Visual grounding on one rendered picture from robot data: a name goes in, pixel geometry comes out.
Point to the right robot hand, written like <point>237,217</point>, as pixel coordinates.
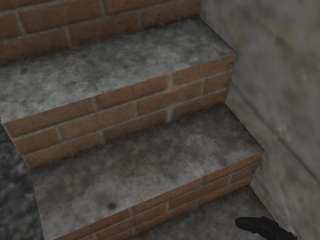
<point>265,227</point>

